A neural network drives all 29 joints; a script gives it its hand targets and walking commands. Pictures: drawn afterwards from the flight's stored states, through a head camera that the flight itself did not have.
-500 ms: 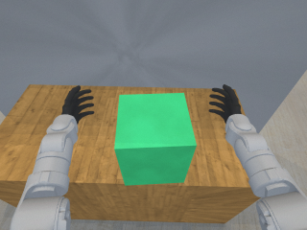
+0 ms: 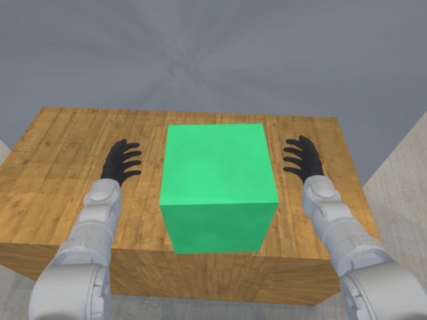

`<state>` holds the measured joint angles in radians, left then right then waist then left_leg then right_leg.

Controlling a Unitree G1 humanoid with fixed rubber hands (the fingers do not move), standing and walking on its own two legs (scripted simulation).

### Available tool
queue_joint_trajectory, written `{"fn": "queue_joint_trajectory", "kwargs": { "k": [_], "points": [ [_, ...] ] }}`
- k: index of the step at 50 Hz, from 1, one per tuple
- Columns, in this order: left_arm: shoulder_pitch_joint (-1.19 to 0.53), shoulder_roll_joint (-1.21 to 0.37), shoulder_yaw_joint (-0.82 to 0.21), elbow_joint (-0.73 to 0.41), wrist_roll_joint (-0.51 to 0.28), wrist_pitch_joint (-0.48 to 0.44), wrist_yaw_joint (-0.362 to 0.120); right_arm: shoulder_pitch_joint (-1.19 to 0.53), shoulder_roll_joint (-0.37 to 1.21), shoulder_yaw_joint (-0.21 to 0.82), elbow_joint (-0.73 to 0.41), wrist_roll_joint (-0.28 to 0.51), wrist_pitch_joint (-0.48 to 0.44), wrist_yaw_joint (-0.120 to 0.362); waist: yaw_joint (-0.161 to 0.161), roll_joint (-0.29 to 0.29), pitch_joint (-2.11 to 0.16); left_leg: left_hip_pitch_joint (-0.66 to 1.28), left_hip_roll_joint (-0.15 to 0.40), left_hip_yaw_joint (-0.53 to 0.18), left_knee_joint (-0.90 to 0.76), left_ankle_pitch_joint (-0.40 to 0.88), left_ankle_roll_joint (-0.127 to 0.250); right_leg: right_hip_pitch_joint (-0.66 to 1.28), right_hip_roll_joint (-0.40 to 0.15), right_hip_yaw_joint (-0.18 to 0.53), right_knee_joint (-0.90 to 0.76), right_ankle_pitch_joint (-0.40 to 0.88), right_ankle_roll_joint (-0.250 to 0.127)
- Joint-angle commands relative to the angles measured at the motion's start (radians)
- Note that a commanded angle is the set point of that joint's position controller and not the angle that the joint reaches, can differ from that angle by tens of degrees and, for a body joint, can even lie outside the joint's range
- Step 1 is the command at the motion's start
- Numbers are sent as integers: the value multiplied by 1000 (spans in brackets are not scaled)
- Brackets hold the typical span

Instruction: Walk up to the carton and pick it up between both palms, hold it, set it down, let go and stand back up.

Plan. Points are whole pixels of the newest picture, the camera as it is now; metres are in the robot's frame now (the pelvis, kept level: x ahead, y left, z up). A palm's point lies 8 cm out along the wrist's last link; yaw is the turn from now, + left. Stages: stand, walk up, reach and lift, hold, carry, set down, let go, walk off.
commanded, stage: reach and lift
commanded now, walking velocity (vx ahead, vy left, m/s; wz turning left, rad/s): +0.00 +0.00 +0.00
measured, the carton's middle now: (216, 192) +0.42 +0.05 -0.06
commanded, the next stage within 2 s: none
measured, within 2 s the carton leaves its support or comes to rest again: neither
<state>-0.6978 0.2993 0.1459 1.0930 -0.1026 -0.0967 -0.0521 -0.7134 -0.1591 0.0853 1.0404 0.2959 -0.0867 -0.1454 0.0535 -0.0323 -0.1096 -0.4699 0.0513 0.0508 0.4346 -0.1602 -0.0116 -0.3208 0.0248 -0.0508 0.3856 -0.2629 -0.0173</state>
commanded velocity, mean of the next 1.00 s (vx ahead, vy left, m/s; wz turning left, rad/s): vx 0.00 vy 0.00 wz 0.00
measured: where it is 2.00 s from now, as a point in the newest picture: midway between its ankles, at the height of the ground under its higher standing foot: outside the picture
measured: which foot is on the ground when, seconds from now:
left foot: down 0.00-1.00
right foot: down 0.00-1.00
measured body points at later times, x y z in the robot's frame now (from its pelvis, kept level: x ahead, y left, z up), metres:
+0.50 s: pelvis -0.02 +0.02 -0.03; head +0.06 +0.04 +0.41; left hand +0.40 +0.26 -0.02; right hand +0.42 -0.13 +0.00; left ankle +0.02 +0.12 -0.74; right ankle -0.06 -0.10 -0.74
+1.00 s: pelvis -0.03 +0.02 -0.04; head +0.07 +0.05 +0.40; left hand +0.40 +0.21 -0.03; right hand +0.42 -0.09 -0.01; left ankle +0.02 +0.12 -0.74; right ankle -0.06 -0.10 -0.74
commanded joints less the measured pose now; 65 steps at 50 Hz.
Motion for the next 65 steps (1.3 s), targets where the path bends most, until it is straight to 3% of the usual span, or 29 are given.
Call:
{"fn": "queue_joint_trajectory", "kwargs": {
  "k": [1, 4, 6, 11, 15, 17, 23, 27, 28, 29, 31, 35, 38, 40, 44, 47, 49, 52, 56, 61, 65],
  "points": [
    [-521, 163, 11, -153, -35, -200, 21, -479, -111, -72, -226, -60, -167, -6, 1, 62, -673, 355, -28, -25, 146, 539, -21, -59, -6, 16, 48, 443, 50],
    [-589, 171, -30, -89, -82, -270, 35, -519, -101, -103, -189, -83, -201, -9, -18, 88, -755, 292, -25, -15, 190, 440, -25, -146, -16, 18, 90, 354, 43],
    [-624, 175, -46, -41, -114, -312, 41, -532, -74, -97, -151, -83, -212, -11, -25, 70, -796, 210, -27, -15, 215, 388, -14, -169, -25, 21, 138, 345, 52],
    [-598, 169, -59, 139, -114, -366, 36, -508, -74, -59, 42, -51, -248, -1, -31, 77, -824, 149, -28, -18, 284, 425, -29, -219, -29, 20, 219, 430, 62],
    [-570, 146, -67, 193, -82, -365, 39, -495, -114, -41, 183, -10, -290, 17, -17, 155, -773, 216, -20, -27, 321, 501, -58, -316, -11, 4, 228, 376, 41],
    [-574, 134, -66, 202, -70, -358, 46, -510, -137, -46, 210, -4, -308, 22, -11, 154, -737, 244, -14, -29, 331, 509, -67, -370, 1, -13, 221, 320, 37],
    [-602, 97, -117, 194, -122, -362, 72, -590, -146, -48, 137, 7, -326, 54, 13, 131, -761, 232, -11, -50, 328, 403, -66, -477, 15, -32, 233, 151, 20],
    [-635, 104, -131, 179, -164, -382, 73, -627, -130, -46, 84, 2, -319, 64, 10, 88, -808, 169, -18, -47, 344, 373, -48, -476, 9, -22, 258, 151, 30],
    [-624, 98, -137, 193, -166, -381, 69, -608, -123, -31, 112, 4, -312, 66, 3, 51, -783, 153, -20, -44, 352, 366, -40, -473, 4, -13, 262, 157, 34],
    [-622, 104, -129, 180, -163, -383, 68, -615, -117, -28, 100, 3, -311, 65, 12, 48, -809, 132, -24, -43, 349, 346, -38, -460, 5, -17, 272, 157, 39],
    [-613, 86, -128, 182, -161, -388, 65, -601, -108, -25, 127, -4, -309, 62, -1, 23, -803, 124, -22, -45, 357, 363, -34, -443, 6, -12, 276, 173, 39],
    [-609, 70, -112, 141, -125, -402, 66, -597, -98, -51, 117, -31, -330, 60, 2, 66, -845, 135, -21, -35, 373, 434, -46, -442, 9, -13, 285, 211, 35],
    [-640, 55, -94, 71, -100, -401, 71, -621, -87, -108, 75, -86, -343, 50, -9, 79, -914, 169, -22, -31, 380, 430, -56, -460, 13, -19, 281, 200, 32],
    [-638, 40, -80, 83, -75, -396, 75, -607, -75, -147, 107, -129, -341, 39, -22, 85, -892, 170, -22, -26, 383, 424, -59, -468, 14, -18, 276, 187, 28],
    [-620, -25, -28, 62, 13, -388, 76, -599, 2, -191, 105, -187, -355, 24, -4, 138, -859, 170, -24, -16, 376, 448, -68, -426, 15, -16, 267, 227, 32],
    [-621, -88, 20, 37, 93, -382, 75, -591, 66, -250, 90, -266, -367, 26, -3, 135, -829, 209, -24, -13, 356, 457, -68, -410, 16, -24, 242, 216, 28],
    [-619, -147, 59, 43, 154, -377, 68, -591, 163, -283, 92, -322, -366, 39, 10, 120, -797, 209, -22, -9, 339, 447, -60, -373, 15, -20, 231, 215, 22],
    [-617, -305, 92, 67, 255, -379, 37, -585, 347, -330, 92, -465, -376, 67, 11, 86, -726, 174, -30, -1, 308, 449, -45, -295, 10, -15, 217, 264, 33],
    [-624, -640, 81, 156, 395, -408, -36, -584, 724, -347, 99, -672, -415, 158, 26, 97, -667, 216, -25, 8, 284, 464, -37, -254, 2, -31, 191, 306, 20],
    [-588, -679, 109, 203, 453, -432, -34, -540, 788, -367, 118, -782, -421, 189, 42, 68, -663, 214, -7, 24, 263, 469, -28, -207, 2, -30, 174, 296, 17],
    [-577, -648, 133, 203, 464, -432, -31, -490, 793, -396, 192, -831, -405, 180, 26, 30, -595, 165, -10, 31, 234, 435, -15, -137, -2, -20, 168, 322, 27]
  ]
}}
